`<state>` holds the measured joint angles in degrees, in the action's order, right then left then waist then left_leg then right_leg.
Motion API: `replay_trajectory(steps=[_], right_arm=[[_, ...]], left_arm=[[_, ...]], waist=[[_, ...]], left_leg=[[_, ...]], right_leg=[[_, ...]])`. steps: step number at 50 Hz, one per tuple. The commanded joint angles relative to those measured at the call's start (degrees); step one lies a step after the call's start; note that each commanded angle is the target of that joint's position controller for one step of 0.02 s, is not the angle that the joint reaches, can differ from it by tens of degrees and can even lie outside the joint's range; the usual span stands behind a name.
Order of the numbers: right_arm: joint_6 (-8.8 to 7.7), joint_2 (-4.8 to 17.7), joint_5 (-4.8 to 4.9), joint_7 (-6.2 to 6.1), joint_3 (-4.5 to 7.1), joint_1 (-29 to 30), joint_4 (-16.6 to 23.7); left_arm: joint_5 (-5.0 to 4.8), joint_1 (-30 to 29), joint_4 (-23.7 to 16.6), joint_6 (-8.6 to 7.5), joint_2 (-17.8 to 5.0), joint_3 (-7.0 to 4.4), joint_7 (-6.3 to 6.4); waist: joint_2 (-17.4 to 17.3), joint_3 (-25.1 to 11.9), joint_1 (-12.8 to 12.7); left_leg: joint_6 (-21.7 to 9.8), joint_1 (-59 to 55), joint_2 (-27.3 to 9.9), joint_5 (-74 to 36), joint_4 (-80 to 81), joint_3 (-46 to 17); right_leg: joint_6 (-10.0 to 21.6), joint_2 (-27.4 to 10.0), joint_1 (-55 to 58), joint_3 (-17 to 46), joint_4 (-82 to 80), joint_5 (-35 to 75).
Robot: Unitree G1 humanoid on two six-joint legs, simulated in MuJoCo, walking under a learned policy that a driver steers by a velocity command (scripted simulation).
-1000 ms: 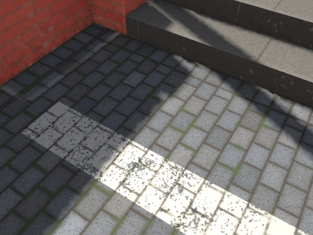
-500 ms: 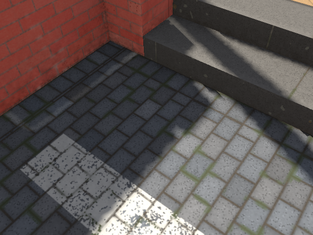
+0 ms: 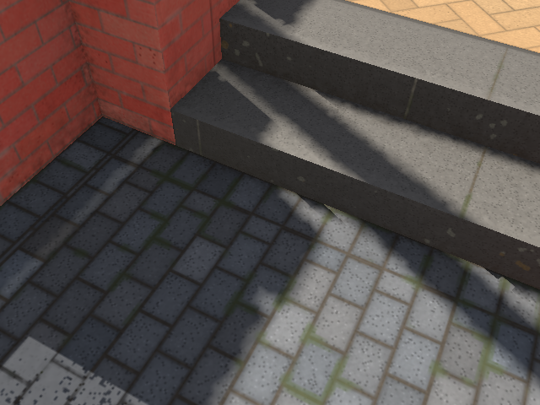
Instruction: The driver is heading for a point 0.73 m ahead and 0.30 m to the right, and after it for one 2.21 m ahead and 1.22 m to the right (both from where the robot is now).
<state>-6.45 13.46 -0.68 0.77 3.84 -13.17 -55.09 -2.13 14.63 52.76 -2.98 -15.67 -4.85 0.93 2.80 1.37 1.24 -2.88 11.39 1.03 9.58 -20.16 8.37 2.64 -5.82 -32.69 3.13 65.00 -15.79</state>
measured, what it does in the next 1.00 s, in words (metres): walks ahead, turning right: right foot, then left foot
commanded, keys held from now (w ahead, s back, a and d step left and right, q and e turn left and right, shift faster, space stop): w+e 1.00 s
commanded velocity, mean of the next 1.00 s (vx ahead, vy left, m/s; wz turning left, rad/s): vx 0.50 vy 0.00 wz -0.56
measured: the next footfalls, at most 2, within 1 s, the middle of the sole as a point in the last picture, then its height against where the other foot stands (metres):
right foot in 0.34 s outside the picture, level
left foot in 0.84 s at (299, 333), level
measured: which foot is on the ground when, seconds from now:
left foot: down 0.00-0.34, up 0.36-0.82, down 0.84-1.00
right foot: up 0.00-0.32, down 0.34-0.84, up 0.86-1.00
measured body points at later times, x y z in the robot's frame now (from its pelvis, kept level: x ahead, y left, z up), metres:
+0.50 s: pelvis +0.27 -0.09 -0.01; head +0.30 -0.11 +0.44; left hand +0.44 +0.15 -0.12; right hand +0.32 -0.39 -0.13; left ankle +0.26 +0.10 -0.65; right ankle +0.29 -0.15 -0.74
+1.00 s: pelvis +0.55 -0.13 -0.01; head +0.58 -0.14 +0.44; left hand +0.79 +0.05 -0.12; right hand +0.52 -0.43 -0.11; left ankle +0.65 -0.06 -0.74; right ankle +0.43 -0.21 -0.66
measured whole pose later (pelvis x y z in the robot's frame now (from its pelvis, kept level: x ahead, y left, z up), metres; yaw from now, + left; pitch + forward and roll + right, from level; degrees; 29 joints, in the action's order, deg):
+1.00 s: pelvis +0.55 -0.13 -0.01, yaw -35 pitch +2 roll +2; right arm -6.4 15.1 -0.7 0.5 3.7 -9.3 -45.8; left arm -1.4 16.8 42.8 -2.1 -17.4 -4.3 0.8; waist 2.5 1.2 -0.2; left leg -1.3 16.7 1.5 9.5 -24.5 3.2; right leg 1.3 -1.0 -27.5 4.2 67.4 -21.9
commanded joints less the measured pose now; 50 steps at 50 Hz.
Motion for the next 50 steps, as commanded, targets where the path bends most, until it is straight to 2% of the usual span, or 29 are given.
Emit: replay_trajectory(steps=[1,6,11,12,14,15,16,17,18,19,20,21,22,23,24,26,28,32,37,40,41,42,43,44,45,46,47,48,50], right_arm=[[-0.98,7.05,-0.26,-0.9,1.49,1.74,2.45],[-0.16,8.88,-0.07,-2.04,1.89,-0.15,2.21],[1.59,10.54,1.08,-2.3,2.54,-5.08,1.1],[2.03,11.0,1.35,-2.28,2.72,-5.1,1.14],[2.75,12.71,1.76,-2.44,3.2,-3.53,1.92],[3.19,13.56,1.99,-2.55,3.43,-2.68,2.33],[3.61,13.99,2.27,-2.58,3.45,-1.28,2.8],[3.49,13.31,1.94,-2.64,3.08,-1.22,3.45],[2.37,4.73,-0.73,-1.98,0.66,-5.43,6.18],[-0.46,5.21,1.14,-1.12,-0.05,-3.53,8.33],[-2.17,8.99,3.6,-0.51,0.94,4.06,9.93],[-2.94,8.7,3.64,-0.5,0.73,5.42,10.3],[-2.89,8.81,2.23,-1.0,1.02,4.79,9.14],[-2.18,9.77,1.34,-1.19,1.65,3.64,8.67],[-1.24,9.82,1.08,-1.09,1.9,2.92,8.68],[-0.01,8.02,0.26,-1.18,1.69,3.63,9.46],[0.48,6.93,-0.19,-1.42,1.32,7.68,11.0],[0.15,5.64,0.31,-0.9,0.6,15.76,13.45],[-1.05,7.56,1.16,0.39,0.69,20.64,16.15],[-2.01,9.57,1.17,0.76,1.33,16.85,15.68],[-2.3,10.55,0.95,0.51,1.96,11.85,14.37],[-2.59,12.65,0.1,0.11,2.81,4.41,13.11],[-2.36,16.86,-0.84,-0.4,3.92,-4.64,12.24],[-1.56,17.23,-0.21,0.21,4.1,-7.32,10.42],[-1.28,11.96,0.78,0.08,2.81,-4.8,11.68],[-0.72,9.44,0.82,-0.25,2.02,-1.48,12.51],[-0.31,8.61,0.28,-0.37,1.57,1.38,12.61],[-0.17,7.48,-0.14,-0.47,1.16,2.73,12.3],[-0.52,7.43,-0.14,-0.54,1.09,3.36,11.51]], left_arm=[[0.41,1.77,-3.3,0.94,-1.34,-0.74,-0.05],[0.91,-6.35,-6.46,0.4,-0.52,-0.18,-1.64],[0.88,-14.93,-11.12,0.44,-0.1,0.62,-3.55],[0.8,-15.37,-11.94,0.51,-0.48,0.52,-3.93],[0.73,-13.33,-12.79,0.75,-2.37,-0.33,-4.38],[0.6,-9.5,-12.38,0.9,-3.95,-1.18,-4.4],[0.38,-1.98,-10.75,0.93,-6.39,-2.59,-4.21],[0.36,7.59,-8.22,1.2,-10.63,-4.8,-3.15],[0.17,9.26,-7.43,1.31,-17.4,-6.06,-2.14],[1.08,10.16,-9.63,0.22,-16.31,-5.03,-2.58],[1.68,9.28,-9.29,-0.59,-11.7,-3.71,-2.9],[1.41,6.13,-9.59,-1.18,-9.56,-3.09,-2.81],[1.24,1.36,-10.63,-1.39,-7.47,-2.42,-2.77],[1.54,-1.64,-11.65,-1.48,-5.81,-1.78,-2.56],[1.83,-2.54,-12.2,-1.5,-5.55,-1.54,-2.32],[1.37,-1.43,-12.05,-1.69,-7.23,-1.86,-1.6],[1.25,0.7,-11.7,-1.69,-8.83,-2.25,-0.74],[1.04,3.61,-11.18,-1.17,-9.02,-2.22,-0.05],[0.62,6.89,-9.65,-0.65,-8.72,-2.17,0.21],[0.87,5.86,-10.02,-0.17,-9.0,-2.34,0.6],[0.95,4.87,-10.53,-0.03,-8.12,-2.0,0.55],[1.4,3.83,-11.5,-0.16,-5.75,-1.06,0.25],[1.38,7.04,-12.86,-0.49,-2.77,-0.13,0.18],[0.24,12.47,-13.83,-0.97,-2.56,0.6,0.15],[-0.45,9.52,-12.82,-0.79,-8.23,-0.48,0.21],[0.15,4.27,-13.61,-0.5,-10.21,-0.95,0.26],[0.92,1.6,-14.22,-0.38,-9.63,-1.01,0.31],[1.19,0.59,-14.65,-0.22,-8.55,-1.11,0.11],[0.52,1.49,-14.94,0.4,-5.77,-0.7,-0.3]], waist=[[-6.33,0.27,-1.81],[-5.12,2.37,0.2],[-4.54,4.99,2.96],[-5.03,4.83,2.54],[-7.14,2.0,0.04],[-8.22,-0.67,-2.53],[-7.9,-4.58,-7.03],[-4.99,-9.58,-11.42],[10.74,-12.96,-6.15],[8.84,-22.61,-6.19],[2.97,-16.42,-8.52],[0.79,-10.85,-6.59],[-2.84,-7.36,-3.73],[-2.48,-5.99,-1.63],[-2.08,-5.51,-0.44],[-2.11,-4.36,0.11],[-1.61,-2.76,-0.85],[1.49,-0.9,-3.95],[2.79,-0.39,-5.69],[4.9,-1.29,-3.32],[5.16,-3.37,-0.67],[3.64,-9.36,2.96],[-6.13,-18.57,4.25],[-22.6,-22.78,1.84],[-15.2,-15.73,2.83],[-10.08,-9.01,3.25],[-7.07,-5.04,2.05],[-7.17,-2.7,0.84],[-9.03,-1.82,-0.6]], left_leg=[[-7.59,-2.34,-16.65,-9.14,13.2,-9.65],[-6.27,-5.34,-15.38,-12.6,13.92,-1.36],[-5.57,-14.83,-18.06,-17.49,10.55,2.47],[-5.11,-16.44,-18.55,-21.36,8.78,3.18],[-3.87,-18.07,-18.72,-39.35,2.12,4.93],[-3.22,-18.03,-18.45,-48.1,-4.32,5.57],[-1.95,-15.59,-16.99,-51.23,-14.69,6.63],[0.68,-5.49,-14.59,-40.88,-29.8,6.94],[4.09,19.25,-5.62,9.77,-50.79,5.06],[4.44,30.6,1.49,25.91,-61.49,-9.77],[2.66,36.81,-1.78,20.79,-61.9,-13.45],[1.33,36.66,-4.4,15.43,-57.45,-13.22],[1.49,32.31,-6.77,11.91,-52.37,-13.26],[1.93,27.53,-8.23,9.77,-48.35,-13.5],[2.5,24.36,-8.69,8.6,-46.18,-13.52],[4.31,23.02,-8.26,6.39,-40.76,-12.29],[5.9,24.59,-7.09,0.74,-33.5,-11.53],[6.19,21.67,-3.65,-12.98,-16.47,-11.26],[4.9,19.3,-1.84,-13.7,-7.81,-12.77],[3.07,14.13,-1.29,-6.81,-5.8,-12.57],[1.7,7.25,-0.72,-6.59,-3.74,-11.33],[-1.04,-5.47,-4.86,-6.69,-5.04,-14.24],[-7.01,-26.52,-16.8,-2.17,-5.54,-30.0],[-12.21,-35.32,-25.22,9.81,0.86,-51.56],[-10.25,-29.81,-24.11,19.23,2.67,-48.98],[-8.0,-21.56,-21.88,16.57,3.92,-39.92],[-7.23,-14.0,-19.78,9.79,5.46,-33.64],[-6.97,-8.99,-18.03,4.22,6.93,-28.83],[-6.92,-4.19,-16.06,-1.13,9.79,-21.76]], right_leg=[[-0.55,-3.46,-6.25,3.35,-2.31,6.7],[-1.02,-2.21,-7.12,-0.38,-17.62,18.26],[0.69,-0.74,-9.53,-5.05,-25.99,14.97],[1.4,-0.04,-8.78,-6.02,-26.87,12.61],[3.44,3.35,-2.39,-9.23,-27.39,7.13],[4.74,5.7,3.26,-10.76,-27.26,4.38],[6.57,8.35,13.48,-11.68,-30.28,5.84],[9.03,8.34,30.06,-7.28,-33.62,8.16],[16.87,-6.47,48.82,19.91,-35.66,6.62],[24.33,-14.52,57.1,46.24,-47.2,-3.38],[20.17,-12.97,54.4,39.61,-49.67,-0.18],[17.85,-10.63,46.81,31.02,-48.95,4.52],[15.85,-8.0,37.84,24.28,-48.96,10.23],[14.8,-6.18,31.35,20.0,-49.84,15.17],[14.48,-5.12,27.55,18.39,-51.07,17.0],[14.66,-4.06,23.41,15.61,-52.46,20.86],[14.11,-2.76,21.75,13.27,-53.14,21.86],[10.47,0.44,19.65,10.91,-52.66,14.33],[8.94,-1.74,24.82,16.15,-47.95,10.86],[7.78,-2.93,27.44,20.03,-42.54,14.51],[6.67,-1.01,26.65,19.63,-38.49,18.71],[4.79,2.22,22.38,17.07,-28.28,19.51],[0.88,8.67,6.96,10.38,-9.85,7.06],[-0.96,10.73,-7.58,7.34,2.95,-19.61],[-1.37,6.43,-12.53,8.63,8.76,-15.87],[-1.49,4.32,-12.93,6.16,9.14,-10.9],[-1.57,2.34,-10.79,4.78,7.4,-7.19],[-1.43,0.64,-8.87,4.67,5.2,-5.0],[-1.41,-1.21,-5.82,3.5,2.83,-2.86]])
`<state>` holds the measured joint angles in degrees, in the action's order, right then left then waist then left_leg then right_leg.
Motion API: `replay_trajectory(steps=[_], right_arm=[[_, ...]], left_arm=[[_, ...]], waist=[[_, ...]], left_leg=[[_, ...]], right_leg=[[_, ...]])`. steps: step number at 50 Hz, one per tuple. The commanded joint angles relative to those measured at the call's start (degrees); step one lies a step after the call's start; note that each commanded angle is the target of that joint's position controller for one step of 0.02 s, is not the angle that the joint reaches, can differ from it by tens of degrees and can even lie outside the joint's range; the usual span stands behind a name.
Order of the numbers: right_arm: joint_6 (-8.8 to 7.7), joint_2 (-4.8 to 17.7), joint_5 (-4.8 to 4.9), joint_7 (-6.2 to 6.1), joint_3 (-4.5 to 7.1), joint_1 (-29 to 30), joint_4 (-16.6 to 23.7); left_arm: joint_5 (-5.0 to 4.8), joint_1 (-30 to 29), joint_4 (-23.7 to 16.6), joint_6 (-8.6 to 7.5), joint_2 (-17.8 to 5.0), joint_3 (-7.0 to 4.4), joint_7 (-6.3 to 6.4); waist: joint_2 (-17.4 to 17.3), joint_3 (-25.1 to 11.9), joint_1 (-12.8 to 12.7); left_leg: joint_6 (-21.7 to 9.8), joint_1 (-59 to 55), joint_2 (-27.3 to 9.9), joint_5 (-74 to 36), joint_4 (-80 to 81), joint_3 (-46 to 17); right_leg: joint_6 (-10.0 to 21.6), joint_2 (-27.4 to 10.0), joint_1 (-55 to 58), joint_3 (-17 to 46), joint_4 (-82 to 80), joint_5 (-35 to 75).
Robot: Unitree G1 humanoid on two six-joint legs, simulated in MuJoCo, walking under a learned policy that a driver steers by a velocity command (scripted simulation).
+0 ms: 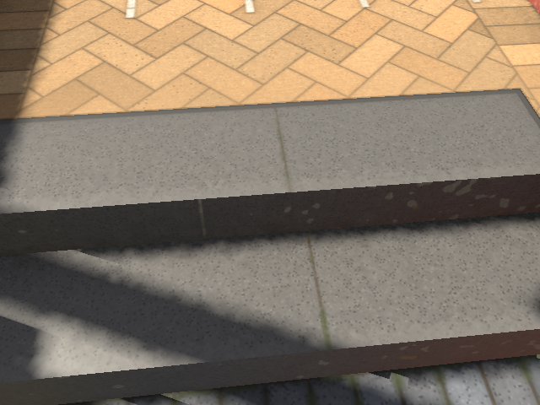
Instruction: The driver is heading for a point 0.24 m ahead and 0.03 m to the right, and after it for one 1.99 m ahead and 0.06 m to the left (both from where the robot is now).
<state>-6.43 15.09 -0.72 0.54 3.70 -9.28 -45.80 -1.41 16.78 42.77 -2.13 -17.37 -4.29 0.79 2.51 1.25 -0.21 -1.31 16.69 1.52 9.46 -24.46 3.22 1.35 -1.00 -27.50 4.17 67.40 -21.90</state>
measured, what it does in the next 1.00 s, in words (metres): climbs: right foot, then left foot 0.16 m higher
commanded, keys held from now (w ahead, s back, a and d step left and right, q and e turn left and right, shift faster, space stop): w+e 0.28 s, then w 0.30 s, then w+q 0.42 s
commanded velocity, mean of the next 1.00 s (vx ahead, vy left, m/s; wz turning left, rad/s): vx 0.50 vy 0.00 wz -0.17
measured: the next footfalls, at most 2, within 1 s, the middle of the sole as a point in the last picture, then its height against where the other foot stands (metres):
right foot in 0.36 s outside the picture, level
left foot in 0.94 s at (288, 302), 0.16 m higher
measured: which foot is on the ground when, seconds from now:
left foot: down 0.00-0.36, up 0.38-0.92, down 0.94-1.00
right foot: up 0.00-0.34, down 0.36-0.96, up 0.98-1.00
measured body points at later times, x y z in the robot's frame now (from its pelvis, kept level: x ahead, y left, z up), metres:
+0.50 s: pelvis +0.25 -0.08 +0.00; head +0.28 -0.10 +0.44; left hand +0.46 +0.14 -0.09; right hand +0.28 -0.38 -0.12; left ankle +0.21 +0.09 -0.64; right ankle +0.28 -0.16 -0.74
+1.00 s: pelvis +0.53 -0.07 +0.05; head +0.55 -0.08 +0.50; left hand +0.59 +0.18 -0.09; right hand +0.70 -0.30 -0.04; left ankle +0.63 -0.01 -0.58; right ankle +0.32 -0.18 -0.61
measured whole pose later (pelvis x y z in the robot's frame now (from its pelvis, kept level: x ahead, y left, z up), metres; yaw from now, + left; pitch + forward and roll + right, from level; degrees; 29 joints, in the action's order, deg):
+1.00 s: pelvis +0.53 -0.07 +0.05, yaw -6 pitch +3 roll +1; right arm -2.6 10.9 -2.0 1.3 -2.6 -6.2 -35.0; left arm 0.7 19.3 53.1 -2.0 -13.1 -0.2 0.2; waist -0.1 -1.0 1.8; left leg -6.7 47.0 3.0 28.1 -71.2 6.5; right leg 2.4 -2.0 -8.8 2.3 52.6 -7.9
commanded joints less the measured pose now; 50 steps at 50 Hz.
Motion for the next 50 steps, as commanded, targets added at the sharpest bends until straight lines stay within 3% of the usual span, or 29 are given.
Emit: replay_trajectory(steps=[1,4,9,13,15,17,18,19,20,21,23,25,28,31,33,34,37,39,40,41,42,43,44,45,46,47,48,49,50], right_arm=[[-0.81,6.48,0.16,-0.28,1.46,-0.81,1.78],[-1.05,8.96,0.33,-0.55,2.2,-1.59,0.8],[0.03,10.51,0.56,-1.26,2.19,-3.47,0.12],[1.33,12.62,1.67,-1.29,2.61,-5.73,-0.52],[1.94,14.17,2.13,-1.58,3.06,-5.74,-0.37],[2.64,13.96,2.72,-2.0,2.77,-4.87,-0.07],[2.35,11.52,1.63,-2.2,1.64,-5.95,0.7],[1.16,3.01,-1.19,-1.08,-1.36,-12.66,3.74],[-0.5,6.76,0.58,-0.09,-1.04,-10.62,1.5],[-0.99,10.18,2.89,0.42,0.09,-4.28,3.27],[-0.91,9.14,1.12,-0.47,-0.44,-0.56,3.8],[0.75,8.36,0.73,-0.8,-0.47,-3.7,3.32],[2.22,5.84,-0.19,-1.07,-0.84,-6.91,2.39],[4.61,2.72,2.21,-1.14,-1.08,-7.5,0.79],[4.49,-0.34,4.29,-1.1,-2.16,-0.69,3.79],[3.96,-1.83,4.57,-0.96,-2.91,2.41,5.65],[3.0,-5.16,4.15,-0.46,-5.19,6.58,9.84],[2.67,-6.8,2.29,-0.04,-7.31,11.34,15.74],[2.52,-5.75,1.42,-0.09,-7.33,13.47,17.93],[2.84,-5.91,-0.18,0.16,-8.1,14.83,20.58],[2.58,-5.74,-0.26,0.0,-7.88,14.95,21.82],[2.41,-3.84,0.18,0.12,-7.33,11.83,20.55],[1.93,-2.6,0.05,0.3,-6.48,8.31,19.66],[2.21,-1.38,0.43,0.52,-5.53,1.37,17.58],[2.46,2.11,1.02,1.02,-4.26,-5.6,15.87],[3.13,5.74,0.93,1.76,-2.79,-9.09,13.68],[3.36,14.63,-0.66,1.82,-0.11,-14.8,11.17],[5.04,15.75,-2.73,-0.62,0.65,-19.25,9.2],[4.41,10.76,-3.45,-0.69,-0.66,-18.45,7.65]], left_arm=[[-0.24,-1.18,-5.51,-0.2,-3.16,-1.05,-0.22],[0.36,-4.04,-7.6,0.01,-2.37,-0.68,-0.35],[0.25,-12.61,-10.25,-0.88,-0.98,0.21,-1.94],[0.03,-16.92,-12.87,-0.72,-1.59,0.22,-3.32],[0.52,-15.65,-13.4,-0.54,-3.32,-0.55,-3.45],[0.98,-4.22,-10.49,-0.55,-6.46,-2.45,-3.19],[1.15,4.64,-7.99,-0.33,-9.84,-3.98,-2.31],[1.18,5.27,-7.22,-0.49,-17.02,-4.82,-1.65],[1.72,9.99,-7.75,-0.86,-12.71,-3.57,-1.61],[2.0,7.18,-7.46,-1.44,-10.39,-2.75,-1.87],[1.09,-1.78,-8.12,-1.82,-7.17,-1.47,-1.5],[1.98,-4.69,-7.93,-2.18,-5.73,-0.66,-1.41],[1.79,-4.43,-5.62,-2.68,-6.45,-0.58,-1.14],[1.6,3.88,0.27,-1.29,-3.85,0.48,-1.6],[1.57,9.96,4.26,-0.48,-1.87,1.47,-1.66],[1.99,12.91,6.12,-0.19,-0.92,2.04,-1.46],[3.05,13.86,8.92,0.84,0.41,3.11,-0.35],[2.53,7.12,8.01,1.24,-0.04,3.84,0.35],[2.41,5.84,7.84,0.71,-0.45,3.98,1.14],[2.41,5.63,8.16,0.25,-3.28,3.36,2.01],[0.89,4.33,8.86,-0.02,-5.05,2.77,2.66],[0.36,2.63,8.55,-0.47,-6.27,2.51,2.37],[-0.13,6.07,9.29,-0.63,-9.03,2.1,2.35],[0.04,6.11,9.54,0.21,-12.2,1.43,2.59],[0.97,4.15,8.91,1.13,-13.19,1.21,2.36],[1.84,4.63,7.17,1.05,-11.84,1.15,2.45],[2.41,3.9,2.25,-0.33,-5.69,2.08,1.56],[3.98,1.07,2.82,-2.88,-4.07,2.33,-1.68],[1.8,3.84,3.31,-4.01,-2.63,1.56,-4.25]], waist=[[-8.55,-1.37,0.74],[-6.66,-1.12,0.84],[-6.04,0.48,3.8],[-6.79,0.97,4.22],[-8.23,-0.97,2.06],[-7.7,-7.16,-5.12],[-4.05,-12.17,-8.87],[13.27,-17.25,-2.03],[7.93,-27.48,-6.53],[3.62,-19.3,-7.26],[-1.8,-9.35,-2.79],[-0.23,-8.25,0.9],[1.3,-6.83,2.59],[6.1,-3.16,-0.19],[3.03,2.54,-2.73],[1.34,4.42,-3.6],[-1.52,6.45,-2.67],[-2.16,8.21,0.51],[-0.64,7.35,0.42],[0.65,2.29,1.28],[2.52,0.01,2.64],[1.13,-3.32,3.58],[4.2,-10.23,5.1],[10.55,-14.68,8.29],[13.25,-16.65,11.68],[11.34,-18.5,11.91],[-14.19,-21.29,9.7],[-23.13,-29.08,9.77],[-14.1,-25.93,6.6]], left_leg=[[-9.01,-8.95,-16.6,-3.54,15.1,-14.16],[-10.16,-10.13,-17.29,-10.85,16.48,-8.37],[-7.59,-12.23,-14.64,-15.75,15.96,2.06],[-5.91,-18.19,-17.02,-23.12,12.37,4.43],[-4.75,-20.22,-17.53,-38.68,6.12,5.7],[-3.2,-17.93,-15.98,-49.82,-10.38,7.83],[-1.09,-5.66,-13.92,-36.38,-24.34,8.04],[2.73,22.34,-4.32,19.86,-45.95,7.26],[2.47,26.28,-2.51,26.01,-55.35,-5.54],[1.65,30.63,-5.2,20.02,-55.84,-6.56],[1.84,26.23,-9.42,11.5,-46.3,-5.95],[2.61,19.46,-10.09,9.21,-46.5,-6.28],[4.93,17.59,-8.49,6.86,-47.79,-4.08],[5.61,39.06,-7.05,17.5,-82.48,-2.71],[3.41,59.58,-5.71,22.15,-97.54,-7.4],[2.43,66.97,-4.68,22.22,-102.12,-9.61],[1.6,78.26,-2.78,20.15,-106.31,-11.07],[2.14,69.15,-3.77,12.15,-89.5,-5.62],[3.3,60.9,-4.22,7.64,-81.52,-1.78],[2.61,43.86,-6.04,4.07,-73.83,2.52],[1.57,35.1,-7.07,4.66,-66.73,2.56],[-0.76,24.68,-4.48,7.29,-58.2,7.29],[-2.71,16.57,0.53,8.62,-57.3,10.91],[-4.22,15.58,3.32,15.43,-53.36,11.03],[-6.37,13.58,4.83,15.92,-42.21,8.49],[-7.71,7.0,6.04,13.04,-33.11,0.15],[-16.26,-11.34,-6.21,2.85,-19.45,-30.61],[-21.11,-21.84,-15.13,-0.27,3.8,-60.88],[-18.44,-18.3,-17.37,14.7,5.23,-60.71]], right_leg=[[-0.38,-6.46,-11.6,1.98,-0.64,4.4],[-1.58,-7.06,-14.38,1.57,-6.27,10.41],[-1.31,-5.16,-11.12,-3.09,-22.41,23.26],[0.89,-3.32,-9.12,-5.92,-29.44,19.44],[3.33,-0.35,-4.23,-8.05,-30.93,13.25],[7.29,4.36,11.83,-9.71,-37.97,15.3],[9.31,1.18,29.51,-3.53,-38.38,22.41],[18.82,-15.88,52.16,24.64,-37.74,27.74],[22.67,-20.54,53.49,37.48,-44.71,24.75],[19.7,-18.08,47.9,28.08,-45.89,25.43],[15.86,-14.08,30.14,17.42,-49.15,29.16],[15.58,-12.83,21.65,14.16,-52.95,33.87],[16.02,-10.98,16.03,6.94,-55.28,40.97],[16.75,-13.9,23.06,9.47,-54.68,22.8],[14.93,-16.36,29.49,11.57,-52.96,8.87],[13.9,-17.51,32.24,11.78,-52.14,7.59],[10.17,-18.56,33.12,6.92,-51.66,7.37],[6.72,-12.74,16.98,-1.99,-55.95,5.71],[6.95,-10.45,9.42,-4.37,-58.97,6.52],[8.73,-11.91,1.58,-6.25,-67.45,14.99],[8.11,-12.04,4.1,-8.3,-70.07,24.92],[8.15,-10.55,6.93,-12.0,-67.83,45.44],[9.55,-12.33,15.07,-12.19,-60.73,85.13],[8.94,-14.63,26.89,-12.02,-51.94,112.12],[7.83,-15.09,35.97,-11.67,-41.12,121.85],[7.21,-13.64,35.77,-10.17,-29.94,117.64],[2.99,-3.5,11.38,-6.15,-5.61,68.25],[1.07,8.73,-2.49,3.75,16.41,11.31],[2.15,5.73,-9.06,10.49,27.24,8.8]])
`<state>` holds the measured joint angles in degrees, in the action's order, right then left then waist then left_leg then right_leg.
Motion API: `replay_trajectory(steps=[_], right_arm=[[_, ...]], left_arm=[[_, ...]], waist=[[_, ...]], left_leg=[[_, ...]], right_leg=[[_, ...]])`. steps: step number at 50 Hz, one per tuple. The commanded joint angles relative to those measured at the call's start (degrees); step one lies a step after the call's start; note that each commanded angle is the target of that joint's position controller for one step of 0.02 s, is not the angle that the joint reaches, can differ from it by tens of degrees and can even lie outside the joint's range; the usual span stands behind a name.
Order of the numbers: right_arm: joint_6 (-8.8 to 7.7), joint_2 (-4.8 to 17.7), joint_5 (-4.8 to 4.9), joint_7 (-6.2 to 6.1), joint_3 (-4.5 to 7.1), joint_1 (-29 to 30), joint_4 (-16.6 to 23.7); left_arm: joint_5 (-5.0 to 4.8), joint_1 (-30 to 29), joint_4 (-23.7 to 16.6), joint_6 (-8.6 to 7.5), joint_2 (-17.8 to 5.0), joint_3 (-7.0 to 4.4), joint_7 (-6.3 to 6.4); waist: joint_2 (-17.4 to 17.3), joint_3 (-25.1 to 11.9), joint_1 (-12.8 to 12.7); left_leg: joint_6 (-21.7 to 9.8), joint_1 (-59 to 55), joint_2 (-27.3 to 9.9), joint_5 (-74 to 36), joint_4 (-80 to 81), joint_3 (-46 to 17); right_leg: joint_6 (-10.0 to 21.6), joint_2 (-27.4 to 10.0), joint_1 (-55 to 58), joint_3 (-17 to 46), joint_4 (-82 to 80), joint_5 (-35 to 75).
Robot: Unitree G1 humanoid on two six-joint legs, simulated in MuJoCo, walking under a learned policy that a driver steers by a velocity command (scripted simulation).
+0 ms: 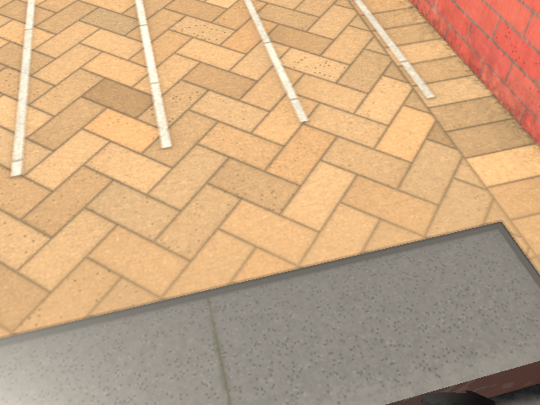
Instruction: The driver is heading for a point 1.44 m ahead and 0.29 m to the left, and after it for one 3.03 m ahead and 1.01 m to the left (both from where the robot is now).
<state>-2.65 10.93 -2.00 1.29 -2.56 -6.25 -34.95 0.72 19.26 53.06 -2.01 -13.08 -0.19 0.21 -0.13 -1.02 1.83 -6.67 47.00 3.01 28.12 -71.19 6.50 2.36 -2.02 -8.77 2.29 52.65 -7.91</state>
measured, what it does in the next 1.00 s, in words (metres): climbs, turning left: right foot 0.16 m higher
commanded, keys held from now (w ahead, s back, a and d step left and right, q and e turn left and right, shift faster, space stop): w+q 0.58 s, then w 0.42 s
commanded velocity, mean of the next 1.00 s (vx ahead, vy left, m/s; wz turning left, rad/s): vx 0.50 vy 0.00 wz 0.43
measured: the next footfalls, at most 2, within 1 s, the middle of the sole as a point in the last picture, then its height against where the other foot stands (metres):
right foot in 0.46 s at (307, 339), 0.16 m higher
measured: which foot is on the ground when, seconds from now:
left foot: down 0.00-0.48, up 0.50-1.00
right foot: up 0.00-0.44, down 0.46-1.00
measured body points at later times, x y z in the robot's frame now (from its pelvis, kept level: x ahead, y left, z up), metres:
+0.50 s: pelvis +0.32 -0.01 +0.14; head +0.35 +0.03 +0.59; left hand +0.52 +0.22 +0.10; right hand +0.31 -0.24 +0.01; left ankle +0.11 +0.06 -0.58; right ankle +0.50 -0.06 -0.47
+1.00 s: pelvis +0.56 +0.11 +0.27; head +0.58 +0.12 +0.72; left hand +0.40 +0.30 +0.13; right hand +0.86 +0.06 +0.19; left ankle +0.63 +0.29 -0.44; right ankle +0.50 -0.06 -0.46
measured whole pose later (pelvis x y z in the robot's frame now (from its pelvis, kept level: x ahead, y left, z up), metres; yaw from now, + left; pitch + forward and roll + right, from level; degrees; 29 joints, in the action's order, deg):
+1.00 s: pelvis +0.56 +0.11 +0.27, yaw +28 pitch +2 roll -1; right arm -2.2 10.6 1.6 3.7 0.2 -2.0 -38.3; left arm -1.0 26.2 53.3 -4.7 -11.6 -2.0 0.2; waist -1.6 -0.8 -6.7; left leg -3.5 32.2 -3.7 5.6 -34.7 3.6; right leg -2.4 -3.7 4.0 -13.9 14.9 -19.7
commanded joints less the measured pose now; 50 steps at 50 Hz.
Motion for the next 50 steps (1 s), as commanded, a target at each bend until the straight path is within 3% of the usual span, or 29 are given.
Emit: replay_trajectory(steps=[1,2,3,4,6,8,10,11,14,17,18,19,20,22,23,24,25,26,27,28,29,30,31,34,37,40,46,48,50], right_arm=[[0.14,9.75,0.13,-0.76,4.39,-19.81,-4.9],[-0.09,5.3,1.05,0.0,3.18,-18.97,-8.24],[-0.76,1.5,0.38,0.3,1.93,-15.66,-9.36],[-0.8,-0.13,0.52,0.35,1.72,-14.05,-9.9],[-0.19,0.72,1.86,1.28,2.05,-14.48,-12.15],[0.33,1.87,1.84,1.4,2.16,-13.97,-12.18],[0.01,1.89,1.84,0.74,2.05,-14.31,-11.87],[0.08,2.06,0.81,0.35,1.99,-18.33,-13.32],[1.36,3.09,1.1,-0.26,2.08,-25.66,-15.6],[3.34,2.0,2.19,-1.88,2.18,-32.48,-17.28],[3.68,3.56,3.16,-3.34,3.09,-31.29,-16.17],[3.67,2.84,3.29,-3.98,2.97,-32.31,-17.21],[2.62,4.68,3.83,-4.19,3.44,-25.6,-14.93],[1.15,10.25,2.47,-3.82,4.46,-24.22,-14.93],[0.59,12.93,1.68,-3.79,5.29,-19.85,-14.46],[-0.44,11.3,1.99,-3.35,5.5,-14.71,-11.34],[-1.9,1.28,1.99,-1.34,3.87,-19.31,-8.5],[-2.47,2.91,0.05,1.22,4.37,-19.74,-10.06],[-1.77,2.49,1.45,2.25,4.96,-13.07,-6.33],[-0.94,0.9,2.14,2.5,3.93,-8.46,-2.92],[0.11,1.02,2.57,2.49,3.84,-7.11,-1.81],[0.63,0.69,3.47,2.66,3.64,-9.28,-2.11],[0.95,-1.34,4.15,2.52,2.83,-12.57,-2.59],[1.36,-3.93,3.85,1.16,1.34,-11.22,-1.38],[1.03,2.57,2.32,0.82,2.56,-5.1,0.55],[0.32,4.37,2.94,0.98,3.27,0.69,1.23],[-0.45,2.55,4.38,1.96,3.5,12.54,2.44],[-0.58,3.23,3.87,2.3,4.03,12.76,2.28],[-0.97,5.02,3.03,2.62,5.25,7.47,1.13]], left_arm=[[-1.39,-7.38,-10.85,-4.12,-4.93,-1.61,-4.41],[-0.64,-14.99,-14.44,-4.17,-0.44,-0.32,-4.34],[-0.12,-12.89,-15.71,-4.22,1.0,0.4,-4.08],[-0.35,-9.26,-15.81,-3.73,1.99,1.06,-3.9],[0.39,-6.41,-16.92,-3.52,4.51,2.91,-3.33],[0.45,-7.5,-17.88,-3.37,4.36,3.65,-2.94],[1.05,-12.03,-19.7,-3.69,3.09,3.73,-2.51],[0.74,-13.71,-19.64,-3.66,5.06,4.07,-1.91],[-1.02,-20.42,-23.73,-4.37,6.97,5.21,-1.57],[0.37,-35.34,-31.2,-6.34,8.67,7.24,-2.5],[1.37,-40.32,-33.9,-6.32,9.93,8.27,-2.68],[1.36,-41.15,-34.7,-5.81,9.83,7.84,-2.53],[-0.4,-33.9,-33.37,-5.63,6.95,6.49,-2.35],[-1.47,-15.94,-29.09,-5.87,-2.86,0.94,-1.27],[-1.98,-4.44,-27.29,-5.47,-9.04,-1.79,-0.98],[0.12,6.54,-24.0,-5.6,-14.75,-3.52,-1.1],[2.93,9.0,-20.58,-5.17,-17.12,-4.2,-1.17],[2.06,4.57,-20.86,-4.13,-11.38,-3.19,0.69],[-0.21,-0.57,-18.93,-3.01,-6.05,-2.07,1.72],[-0.52,-1.64,-15.18,-2.22,0.17,-0.47,2.09],[0.48,-2.87,-11.93,-2.48,4.6,0.37,1.76],[1.76,-3.95,-9.66,-3.32,7.13,0.91,0.86],[1.77,-4.53,-7.77,-3.93,7.56,0.82,-0.25],[0.04,-3.39,-3.4,-4.78,4.28,-0.53,-1.99],[0.33,-4.04,-4.14,-5.16,-1.43,-1.76,-0.79],[0.03,-1.13,-4.22,-5.9,-5.79,-2.68,0.64],[-1.66,7.44,-2.41,-3.74,-8.18,-3.7,0.37],[-1.92,8.0,-1.61,-2.82,-8.73,-4.11,0.1],[-2.35,6.12,-1.36,-2.28,-10.19,-4.61,0.11]], waist=[[-2.99,-8.13,3.9],[1.02,2.74,1.85],[2.28,4.11,-2.72],[-1.44,4.29,-5.07],[-2.0,3.3,-7.03],[0.55,3.55,-7.14],[0.57,3.2,-5.72],[-3.97,1.72,-3.45],[-6.5,3.31,0.63],[-5.09,3.65,5.46],[-5.35,3.12,5.53],[-6.51,2.08,4.69],[-11.32,0.01,-0.51],[-20.46,-12.1,-10.23],[-20.62,-17.26,-16.92],[-7.15,-26.63,-19.26],[28.05,-34.86,-12.58],[23.97,-31.3,-11.54],[15.43,-16.86,-8.38],[6.36,-6.81,-5.72],[-0.84,-0.27,-2.72],[-1.59,1.61,0.15],[0.78,2.46,1.92],[0.97,5.88,3.58],[1.87,3.29,1.76],[1.9,1.39,-1.38],[4.99,5.77,-8.04],[5.86,7.21,-7.72],[7.46,4.59,-3.63]], left_leg=[[-10.42,-37.52,-15.72,6.37,49.81,-57.32],[-9.32,-25.78,-13.71,7.29,48.72,-50.3],[-6.84,-19.79,-10.96,4.22,47.91,-40.7],[-5.77,-18.03,-8.03,0.93,48.66,-34.71],[-4.42,-20.68,-6.64,-8.3,48.18,-27.47],[-4.61,-20.48,-6.43,-10.2,48.88,-24.56],[-4.35,-17.53,-4.74,-11.2,51.31,-23.43],[-6.65,-20.75,-6.39,-13.18,50.81,-26.18],[-7.5,-35.57,-9.43,-13.14,50.58,-32.1],[-6.26,-40.41,-9.81,-18.79,54.05,-34.91],[-8.1,-32.93,-12.06,-22.94,64.71,-34.84],[-8.53,-32.99,-12.4,-25.87,68.39,-33.48],[-7.55,-32.75,-11.94,-36.43,67.96,-29.12],[-4.5,-41.57,-11.7,-90.48,56.09,-24.24],[-2.14,-43.79,-10.95,-102.63,41.81,-22.91],[-2.27,-34.41,-7.58,-90.92,23.42,-23.16],[-0.04,-16.56,5.01,-30.35,0.22,-21.97],[1.84,-11.2,6.36,-18.76,-22.31,-25.77],[2.55,-3.94,4.18,-17.74,-32.41,-19.79],[1.27,0.0,1.24,-17.1,-36.35,-15.52],[-0.59,0.38,-1.94,-16.59,-36.26,-14.49],[-2.02,-1.94,-4.42,-15.84,-33.26,-14.54],[-3.04,-2.8,-4.41,-15.01,-35.36,-15.29],[-3.33,2.92,-4.15,-19.26,-28.36,-16.65],[2.56,-0.59,-5.19,-25.66,-6.9,-12.13],[4.92,0.07,-8.41,-29.98,6.13,-9.7],[4.86,-6.56,-7.69,-25.18,32.68,-2.52],[3.61,-8.73,-6.44,-21.76,37.46,-1.76],[1.15,-17.1,-3.96,-19.98,42.21,-0.65]], right_leg=[[1.97,5.37,-35.42,8.74,43.56,-6.23],[2.84,4.54,-40.86,5.69,50.69,-8.42],[4.39,1.67,-41.35,5.03,51.71,-6.54],[4.64,1.28,-41.82,3.6,55.94,-6.56],[4.82,0.71,-49.6,1.51,62.82,-3.57],[2.95,-1.16,-55.62,-0.92,60.54,-1.77],[0.79,-2.06,-54.47,-4.13,51.84,4.63],[-0.66,-0.76,-58.94,-6.62,61.58,3.16],[-2.22,-2.09,-76.34,-5.68,66.81,-6.01],[-3.46,-1.69,-77.76,-8.51,47.44,-4.24],[-3.41,-2.2,-64.46,-11.8,36.61,-7.94],[-3.06,-1.84,-56.62,-13.02,31.81,-7.66],[-1.66,-1.3,-43.32,-12.87,19.84,-11.29],[1.68,5.85,-18.3,-13.4,14.67,-15.24],[5.03,2.81,-8.27,-2.07,7.27,-16.66],[8.65,-6.59,8.73,17.48,-3.18,-23.34],[15.97,-19.45,23.24,51.55,-28.11,-30.3],[16.67,-22.37,18.09,64.4,-37.1,-27.58],[13.35,-21.99,6.43,52.3,-36.13,-28.86],[10.84,-20.24,-3.79,39.62,-32.82,-30.16],[8.48,-18.35,-12.52,26.78,-28.02,-26.76],[6.13,-14.92,-17.42,17.2,-27.78,-22.2],[5.69,-13.82,-18.65,12.59,-28.86,-19.32],[4.36,-11.14,-19.56,1.43,-33.63,-13.63],[6.93,-9.67,-15.51,-5.38,-41.82,-5.69],[8.36,-11.73,-4.76,-5.93,-44.58,-0.02],[8.45,-14.74,8.57,-6.56,-46.21,2.52],[8.2,-15.64,11.94,-6.9,-44.32,6.52],[6.97,-15.37,13.8,-8.2,-37.06,23.91]])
